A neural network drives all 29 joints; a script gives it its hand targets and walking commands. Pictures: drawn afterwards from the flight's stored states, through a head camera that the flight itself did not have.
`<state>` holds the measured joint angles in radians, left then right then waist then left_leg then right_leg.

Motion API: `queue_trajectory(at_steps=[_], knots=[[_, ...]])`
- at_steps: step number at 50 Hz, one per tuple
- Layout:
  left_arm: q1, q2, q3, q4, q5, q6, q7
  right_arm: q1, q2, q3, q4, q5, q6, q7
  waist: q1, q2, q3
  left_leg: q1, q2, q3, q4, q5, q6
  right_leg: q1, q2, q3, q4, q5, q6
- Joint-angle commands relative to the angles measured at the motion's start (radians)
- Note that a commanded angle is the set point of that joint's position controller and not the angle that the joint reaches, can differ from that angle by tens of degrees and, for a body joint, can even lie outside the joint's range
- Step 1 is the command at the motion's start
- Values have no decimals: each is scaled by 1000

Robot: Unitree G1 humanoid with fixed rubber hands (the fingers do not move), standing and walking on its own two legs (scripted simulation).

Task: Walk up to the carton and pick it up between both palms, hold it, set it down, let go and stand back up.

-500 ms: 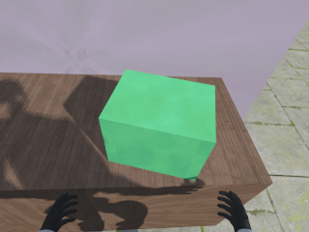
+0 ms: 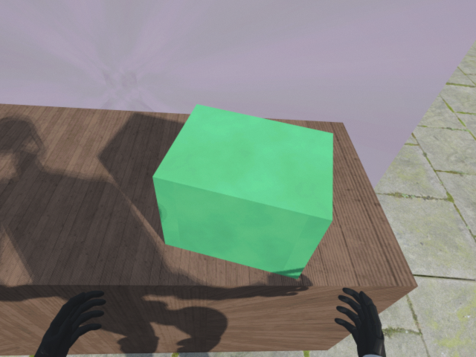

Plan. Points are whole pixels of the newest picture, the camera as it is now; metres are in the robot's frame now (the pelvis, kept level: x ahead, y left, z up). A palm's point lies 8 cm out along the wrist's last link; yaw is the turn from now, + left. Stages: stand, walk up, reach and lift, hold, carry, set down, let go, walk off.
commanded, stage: reach and lift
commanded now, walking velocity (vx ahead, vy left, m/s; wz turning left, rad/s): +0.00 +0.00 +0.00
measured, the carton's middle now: (246, 190) +0.46 -0.03 -0.02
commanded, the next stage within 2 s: none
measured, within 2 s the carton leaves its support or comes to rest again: neither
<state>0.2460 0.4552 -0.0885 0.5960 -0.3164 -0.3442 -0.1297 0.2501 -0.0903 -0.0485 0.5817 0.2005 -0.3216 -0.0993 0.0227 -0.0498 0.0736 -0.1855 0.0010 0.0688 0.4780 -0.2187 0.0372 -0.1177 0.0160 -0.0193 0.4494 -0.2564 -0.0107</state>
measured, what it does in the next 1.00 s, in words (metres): stands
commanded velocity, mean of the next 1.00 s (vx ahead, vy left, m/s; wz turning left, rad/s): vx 0.00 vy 0.00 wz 0.00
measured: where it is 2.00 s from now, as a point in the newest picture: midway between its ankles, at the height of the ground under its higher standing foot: outside the picture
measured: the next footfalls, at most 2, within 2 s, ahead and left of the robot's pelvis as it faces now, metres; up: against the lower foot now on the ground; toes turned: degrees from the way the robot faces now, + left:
none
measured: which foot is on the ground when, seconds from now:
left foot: down 0.00-1.00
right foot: down 0.00-1.00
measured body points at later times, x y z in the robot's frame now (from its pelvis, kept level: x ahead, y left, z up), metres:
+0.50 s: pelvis +0.01 +0.00 +0.00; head +0.02 +0.02 +0.45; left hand +0.21 +0.28 -0.02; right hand +0.21 -0.23 -0.03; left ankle +0.03 +0.09 -0.74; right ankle +0.00 -0.11 -0.74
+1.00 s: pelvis +0.02 -0.01 +0.00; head +0.02 +0.01 +0.45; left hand +0.29 +0.27 +0.03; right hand +0.25 -0.24 +0.01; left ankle +0.03 +0.09 -0.74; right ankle +0.00 -0.11 -0.74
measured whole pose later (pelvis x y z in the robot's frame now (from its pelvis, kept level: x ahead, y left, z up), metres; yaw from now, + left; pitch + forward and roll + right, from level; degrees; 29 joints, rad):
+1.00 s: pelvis +0.02 -0.01 +0.00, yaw +0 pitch -3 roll +0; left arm 0.00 0.55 -0.06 0.45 -0.42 -0.14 -0.17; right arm 0.15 -0.18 -0.01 0.24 0.30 -0.03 -0.20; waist -0.02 -0.02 0.06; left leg -0.15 0.00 0.05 0.41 -0.21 0.03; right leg -0.09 0.03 0.00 0.38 -0.24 -0.02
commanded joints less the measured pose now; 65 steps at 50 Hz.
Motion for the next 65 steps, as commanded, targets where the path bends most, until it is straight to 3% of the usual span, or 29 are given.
queue_trajectory(at_steps=[1,14,16,20,22,24,27,32,38,43,47,49,51,54,56,61,65], knots=[[-80,205,57,-155,-37,-94,0,-56,-88,-43,-135,13,-79,-9,-16,134,-84,96,34,-95,-41,65,-74,-140,-37,76,-82,-13,-38],[-92,266,38,-188,-96,-135,-26,-70,-109,-30,-213,47,-106,-40,-25,94,-90,113,31,-126,-13,159,-68,-130,-30,74,-73,69,-34],[-117,272,28,-205,-105,-120,-22,-87,-121,-28,-230,59,-91,-39,-26,121,-100,115,34,-127,-17,165,-69,-136,-31,74,-75,63,-39],[-204,300,16,-203,-133,-88,-10,-157,-132,-27,-261,65,-33,-42,-32,126,-110,82,38,-125,-48,55,-53,-131,-41,83,-77,-7,-39],[-196,295,9,-223,-146,-71,-8,-148,-142,-29,-296,66,-4,-46,-42,114,-122,104,45,-131,-52,66,-52,-119,-38,75,-80,14,-40],[-215,319,38,-248,-129,-50,-7,-148,-145,-30,-312,74,17,-52,-32,138,-145,137,44,-129,-46,147,-62,-111,-36,79,-87,61,-44],[-256,320,51,-239,-130,-13,-10,-168,-144,-22,-328,82,68,-60,-29,142,-133,130,42,-125,-54,148,-57,-102,-41,86,-96,67,-42],[-271,305,80,-278,-118,41,-19,-161,-167,-10,-397,94,120,-73,-36,117,-154,205,43,-124,-48,250,-61,-100,-41,82,-120,152,-37],[-319,296,98,-289,-119,97,-31,-177,-175,-12,-472,81,174,-91,-47,90,-157,219,39,-115,-60,235,-50,-97,-43,80,-140,162,-26],[-392,308,129,-306,-104,145,-33,-201,-189,0,-495,102,230,-96,-53,114,-159,229,40,-111,-68,257,-51,-91,-48,81,-144,215,-23],[-460,312,139,-288,-103,174,-34,-269,-203,-20,-539,90,253,-103,-57,75,-186,226,38,-104,-74,225,-42,-99,-48,78,-151,198,-14],[-531,331,140,-284,-120,178,-28,-328,-204,-19,-579,91,269,-101,-53,77,-219,200,35,-96,-80,179,-28,-94,-56,87,-141,183,-8],[-552,334,151,-303,-124,188,-23,-328,-208,-7,-602,111,289,-97,-40,76,-256,212,37,-93,-82,210,-26,-80,-52,86,-138,199,-11],[-599,334,150,-311,-114,214,-20,-336,-225,-17,-574,119,316,-98,-62,111,-270,240,38,-95,-75,261,-37,-86,-46,81,-141,234,-16],[-642,330,149,-259,-107,240,-27,-370,-236,-19,-532,126,341,-98,-72,107,-262,251,40,-98,-83,239,-33,-101,-44,77,-157,206,-18],[-733,311,165,-214,-69,304,-27,-445,-260,-28,-458,136,387,-93,-85,136,-227,261,41,-96,-97,247,-37,-121,-36,72,-167,209,-25],[-795,289,161,-241,-75,346,-28,-522,-291,-38,-514,151,390,-88,-90,118,-301,288,36,-88,-86,316,-41,-110,-23,61,-170,269,-19]])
